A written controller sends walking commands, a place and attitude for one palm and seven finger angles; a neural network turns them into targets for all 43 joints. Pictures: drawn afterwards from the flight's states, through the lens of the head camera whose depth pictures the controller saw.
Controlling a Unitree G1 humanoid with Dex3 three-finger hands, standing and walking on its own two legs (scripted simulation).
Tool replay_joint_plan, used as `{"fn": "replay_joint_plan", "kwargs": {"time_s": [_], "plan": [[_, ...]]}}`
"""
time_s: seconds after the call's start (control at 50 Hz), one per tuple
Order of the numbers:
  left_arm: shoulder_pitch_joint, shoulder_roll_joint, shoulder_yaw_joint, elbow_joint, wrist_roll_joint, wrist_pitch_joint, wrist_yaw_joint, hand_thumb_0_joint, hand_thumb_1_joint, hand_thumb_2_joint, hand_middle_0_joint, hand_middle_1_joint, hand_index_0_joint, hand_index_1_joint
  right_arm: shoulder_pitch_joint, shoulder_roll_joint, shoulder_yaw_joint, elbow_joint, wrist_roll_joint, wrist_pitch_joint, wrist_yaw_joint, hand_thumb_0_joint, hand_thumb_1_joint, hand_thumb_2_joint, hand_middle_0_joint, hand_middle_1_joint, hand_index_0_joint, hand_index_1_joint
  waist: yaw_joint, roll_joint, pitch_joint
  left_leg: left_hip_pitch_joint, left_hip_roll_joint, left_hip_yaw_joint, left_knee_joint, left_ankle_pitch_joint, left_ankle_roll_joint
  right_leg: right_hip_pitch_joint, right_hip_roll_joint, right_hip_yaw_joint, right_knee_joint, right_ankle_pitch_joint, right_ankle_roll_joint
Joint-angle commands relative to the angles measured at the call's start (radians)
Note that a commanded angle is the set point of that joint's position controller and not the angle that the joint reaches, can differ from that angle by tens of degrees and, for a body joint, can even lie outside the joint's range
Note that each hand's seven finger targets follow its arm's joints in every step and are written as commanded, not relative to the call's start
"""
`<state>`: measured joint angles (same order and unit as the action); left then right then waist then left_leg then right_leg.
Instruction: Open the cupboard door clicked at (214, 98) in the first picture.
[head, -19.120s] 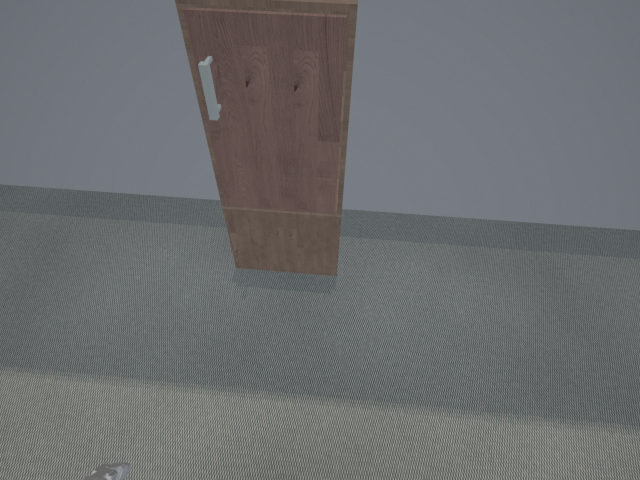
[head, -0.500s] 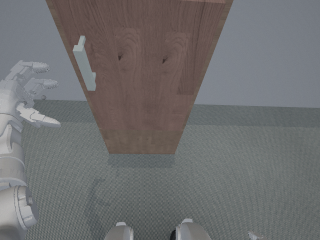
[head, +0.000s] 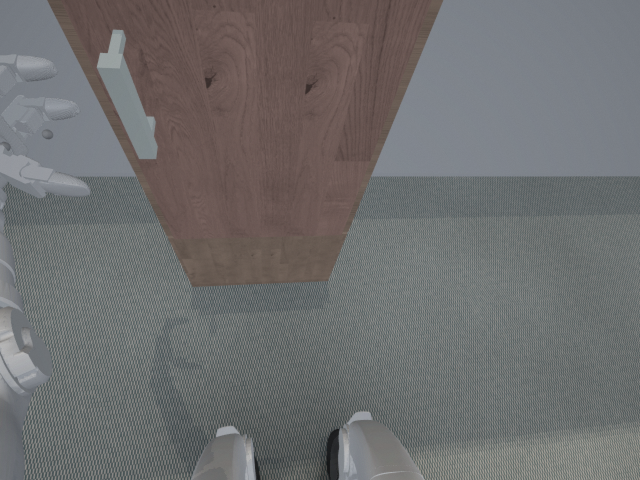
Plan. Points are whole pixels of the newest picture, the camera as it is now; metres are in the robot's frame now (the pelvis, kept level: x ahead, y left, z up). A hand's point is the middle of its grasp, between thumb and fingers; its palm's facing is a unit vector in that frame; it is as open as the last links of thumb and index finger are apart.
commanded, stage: move the hooked fingers beside the handle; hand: left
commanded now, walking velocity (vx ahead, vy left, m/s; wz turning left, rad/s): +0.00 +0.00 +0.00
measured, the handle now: (134, 100) +0.55 +0.19 +0.08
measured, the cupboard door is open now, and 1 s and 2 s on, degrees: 0 0 0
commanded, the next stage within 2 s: slide the fingers in behind the handle in 1.02 s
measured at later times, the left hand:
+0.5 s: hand (50, 137) +0.48 +0.27 +0.09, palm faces +0.02 -1.00 -0.01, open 13.9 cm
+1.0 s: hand (60, 137) +0.49 +0.26 +0.09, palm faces +0.00 -1.00 -0.03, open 13.9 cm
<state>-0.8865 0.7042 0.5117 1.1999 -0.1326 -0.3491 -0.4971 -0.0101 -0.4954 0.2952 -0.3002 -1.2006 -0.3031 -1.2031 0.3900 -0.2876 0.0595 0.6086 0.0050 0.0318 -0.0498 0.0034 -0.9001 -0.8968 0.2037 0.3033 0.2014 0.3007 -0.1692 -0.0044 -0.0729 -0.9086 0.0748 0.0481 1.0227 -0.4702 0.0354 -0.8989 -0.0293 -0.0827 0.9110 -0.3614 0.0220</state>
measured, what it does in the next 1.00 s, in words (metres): stands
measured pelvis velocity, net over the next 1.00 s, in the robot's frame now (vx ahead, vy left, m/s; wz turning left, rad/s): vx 0.00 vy -0.01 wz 0.00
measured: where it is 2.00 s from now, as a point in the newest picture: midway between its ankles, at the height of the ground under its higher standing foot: outside the picture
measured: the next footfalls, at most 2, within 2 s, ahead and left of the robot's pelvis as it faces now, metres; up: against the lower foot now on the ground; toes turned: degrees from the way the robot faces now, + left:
none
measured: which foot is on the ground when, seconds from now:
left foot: down 0.00-1.00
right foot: down 0.00-1.00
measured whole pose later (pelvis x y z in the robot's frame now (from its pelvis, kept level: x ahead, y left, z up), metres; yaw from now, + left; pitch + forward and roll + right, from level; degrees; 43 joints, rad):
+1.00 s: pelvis +0.00 -0.01 +0.00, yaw +0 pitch +20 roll -3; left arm -0.87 0.70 0.49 1.19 -0.13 -0.35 -0.48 -0.01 -0.49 0.30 -0.30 -1.20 -0.30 -1.20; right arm 0.39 -0.29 0.06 0.59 0.01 0.07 -0.04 0.00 -0.90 -0.90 0.20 0.30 0.20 0.30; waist -0.16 0.01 -0.07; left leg -0.91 0.08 0.04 1.02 -0.47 0.02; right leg -0.90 -0.02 -0.09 0.92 -0.37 0.01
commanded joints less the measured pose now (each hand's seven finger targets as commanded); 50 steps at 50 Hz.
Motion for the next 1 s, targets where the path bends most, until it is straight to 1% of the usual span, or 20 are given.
{"fn": "replay_joint_plan", "kwargs": {"time_s": [0.0,0.04,0.1,0.18,0.24,0.26,0.38,0.42,0.44,0.46,0.5,0.54,0.58,0.64,0.68,0.7,0.76,0.84,0.94,0.98], "plan": [[-0.433,0.295,0.006,-0.168,-0.002,-0.041,0.003,0.0,-0.5,0.3,-0.3,-1.2,-0.3,-1.2,0.17,-0.204,-0.071,-0.049,-0.007,-0.004,-0.009,0.0,-0.9,-0.9,0.2,0.3,0.2,0.3,-0.011,0.199,-0.445,0.337,-0.031,-0.097,-0.13,0.403,-0.017,0.144,0.068,0.032,-0.067,0.205,-0.041],[-0.414,0.302,0.011,-0.155,0.008,-0.032,0.011,0.0,-0.5,0.3,-0.3,-1.2,-0.3,-1.2,0.177,-0.206,-0.071,-0.054,-0.011,0.002,-0.006,0.0,-0.9,-0.9,0.2,0.3,0.2,0.3,-0.009,0.194,-0.428,0.325,-0.029,-0.101,-0.132,0.393,-0.018,0.132,0.068,0.027,-0.066,0.191,-0.042],[-0.363,0.292,0.026,-0.242,-0.004,-0.05,0.014,0.0,-0.5,0.3,-0.3,-1.2,-0.3,-1.2,0.187,-0.203,-0.079,-0.07,-0.016,0.014,0.004,0.0,-0.9,-0.9,0.2,0.3,0.2,0.3,0.022,0.244,-0.546,0.436,-0.022,-0.108,-0.123,0.545,-0.031,0.142,0.072,0.021,-0.055,0.245,-0.044],[-0.322,0.304,0.069,-0.307,-0.032,-0.057,0.019,0.0,-0.5,0.3,-0.3,-1.2,-0.3,-1.2,0.19,-0.201,-0.086,-0.081,-0.014,0.031,0.014,0.0,-0.9,-0.9,0.2,0.3,0.2,0.3,0.035,0.219,-0.58,0.463,-0.014,-0.109,-0.118,0.631,-0.035,0.176,0.081,0.017,-0.053,0.299,-0.042],[-0.286,0.269,0.052,-0.311,-0.031,-0.04,0.031,0.0,-0.5,0.3,-0.3,-1.2,-0.3,-1.2,0.18,-0.193,-0.088,-0.088,-0.01,0.039,0.02,0.0,-0.9,-0.9,0.2,0.3,0.2,0.3,0.034,0.205,-0.521,0.428,-0.019,-0.096,-0.131,0.589,-0.028,0.193,0.082,0.016,-0.069,0.294,-0.039],[-0.281,0.287,0.063,-0.317,-0.032,-0.04,0.035,0.0,-0.5,0.3,-0.3,-1.2,-0.3,-1.2,0.181,-0.195,-0.087,-0.092,-0.009,0.042,0.018,0.0,-0.9,-0.9,0.2,0.3,0.2,0.3,0.039,0.202,-0.507,0.429,-0.018,-0.098,-0.133,0.596,-0.027,0.195,0.084,0.015,-0.066,0.299,-0.043],[-0.28,0.247,0.037,-0.34,-0.027,-0.053,0.051,0.0,-0.5,0.3,-0.3,-1.2,-0.3,-1.2,0.167,-0.185,-0.087,-0.091,-0.007,0.046,0.021,0.0,-0.9,-0.9,0.2,0.3,0.2,0.3,0.031,0.21,-0.466,0.432,-0.021,-0.091,-0.146,0.572,-0.027,0.196,0.085,0.019,-0.077,0.29,-0.041],[-0.269,0.194,0.009,-0.343,-0.038,-0.06,0.046,0.0,-0.5,0.3,-0.3,-1.2,-0.3,-1.2,0.16,-0.18,-0.09,-0.089,-0.007,0.041,0.02,0.0,-0.9,-0.9,0.2,0.3,0.2,0.3,0.024,0.199,-0.474,0.446,-0.022,-0.089,-0.145,0.557,-0.026,0.193,0.084,0.018,-0.083,0.285,-0.04],[-0.255,0.212,0.024,-0.344,-0.04,-0.064,0.045,0.0,-0.5,0.3,-0.3,-1.2,-0.3,-1.2,0.158,-0.182,-0.09,-0.087,-0.007,0.041,0.019,0.0,-0.9,-0.9,0.2,0.3,0.2,0.3,0.033,0.193,-0.469,0.442,-0.021,-0.092,-0.147,0.572,-0.028,0.205,0.083,0.017,-0.082,0.292,-0.042],[-0.253,0.187,0.0,-0.344,-0.042,-0.067,0.039,0.0,-0.5,0.3,-0.3,-1.2,-0.3,-1.2,0.156,-0.181,-0.088,-0.089,-0.006,0.041,0.019,0.0,-0.9,-0.9,0.2,0.3,0.2,0.3,0.03,0.234,-0.468,0.469,-0.02,-0.094,-0.144,0.596,-0.031,0.18,0.083,0.016,-0.077,0.288,-0.046],[-0.281,0.119,-0.056,-0.29,-0.038,-0.057,0.037,0.0,-0.5,0.3,-0.3,-1.2,-0.3,-1.2,0.15,-0.176,-0.087,-0.072,-0.005,0.04,0.019,0.0,-0.9,-0.9,0.2,0.3,0.2,0.3,0.004,0.192,-0.408,0.45,-0.018,-0.098,-0.147,0.542,-0.03,0.137,0.082,0.011,-0.087,0.25,-0.041],[-0.29,0.141,-0.041,-0.244,-0.039,-0.049,0.043,0.0,-0.5,0.3,-0.3,-1.2,-0.3,-1.2,0.144,-0.184,-0.087,-0.071,-0.004,0.037,0.014,0.0,-0.9,-0.9,0.2,0.3,0.2,0.3,0.0,0.133,-0.372,0.376,-0.028,-0.092,-0.156,0.421,-0.021,0.16,0.079,0.016,-0.093,0.217,-0.04],[-0.323,0.178,-0.019,-0.24,-0.034,-0.054,0.048,0.0,-0.5,0.3,-0.3,-1.2,-0.3,-1.2,0.143,-0.188,-0.083,-0.072,-0.003,0.033,0.007,0.0,-0.9,-0.9,0.2,0.3,0.2,0.3,0.003,0.133,-0.386,0.366,-0.032,-0.092,-0.155,0.414,-0.019,0.171,0.074,0.02,-0.085,0.224,-0.044],[-0.363,0.197,-0.018,-0.27,-0.019,-0.075,0.061,0.0,-0.5,0.3,-0.3,-1.2,-0.3,-1.2,0.133,-0.182,-0.08,-0.074,-0.006,0.024,0.004,0.0,-0.9,-0.9,0.2,0.3,0.2,0.3,0.007,0.166,-0.426,0.355,-0.039,-0.086,-0.142,0.397,-0.018,0.188,0.068,0.033,-0.075,0.229,-0.042],[-0.405,0.236,0.003,-0.32,-0.014,-0.1,0.067,0.0,-0.5,0.3,-0.3,-1.2,-0.3,-1.2,0.134,-0.182,-0.078,-0.075,-0.01,0.022,0.004,0.0,-0.9,-0.9,0.2,0.3,0.2,0.3,0.016,0.206,-0.499,0.388,-0.039,-0.089,-0.13,0.442,-0.022,0.208,0.069,0.037,-0.059,0.257,-0.043],[-0.379,0.273,0.042,-0.308,-0.015,-0.104,0.071,0.0,-0.5,0.3,-0.3,-1.2,-0.3,-1.2,0.135,-0.183,-0.079,-0.074,-0.01,0.021,0.004,0.0,-0.9,-0.9,0.2,0.3,0.2,0.3,0.028,0.188,-0.518,0.383,-0.039,-0.087,-0.125,0.455,-0.021,0.235,0.07,0.04,-0.058,0.276,-0.044],[-0.362,0.293,0.051,-0.253,-0.017,-0.092,0.063,0.0,-0.5,0.3,-0.3,-1.2,-0.3,-1.2,0.132,-0.185,-0.074,-0.077,-0.005,0.02,0.0,0.0,-0.9,-0.9,0.2,0.3,0.2,0.3,0.017,0.133,-0.481,0.304,-0.042,-0.077,-0.123,0.408,-0.01,0.274,0.07,0.047,-0.06,0.285,-0.041],[-0.336,0.294,0.022,-0.204,0.003,-0.057,0.039,0.0,-0.5,0.3,-0.3,-1.2,-0.3,-1.2,0.129,-0.187,-0.069,-0.085,0.001,0.023,-0.002,0.0,-0.9,-0.9,0.2,0.3,0.2,0.3,0.017,0.172,-0.44,0.266,-0.046,-0.066,-0.133,0.352,-0.008,0.263,0.067,0.051,-0.07,0.255,-0.039],[-0.373,0.239,-0.014,-0.216,-0.024,-0.058,0.017,0.0,-0.5,0.3,-0.3,-1.2,-0.3,-1.2,0.143,-0.191,-0.073,-0.074,0.0,0.021,-0.004,0.0,-0.9,-0.9,0.2,0.3,0.2,0.3,-0.009,0.147,-0.447,0.287,-0.04,-0.073,-0.131,0.341,-0.005,0.223,0.071,0.049,-0.081,0.228,-0.036],[-0.391,0.234,-0.01,-0.239,-0.036,-0.07,0.01,0.0,-0.5,0.3,-0.3,-1.2,-0.3,-1.2,0.152,-0.194,-0.077,-0.067,-0.002,0.019,-0.004,0.0,-0.9,-0.9,0.2,0.3,0.2,0.3,-0.003,0.182,-0.479,0.34,-0.037,-0.084,-0.13,0.372,-0.012,0.196,0.073,0.041,-0.073,0.226,-0.041]]}}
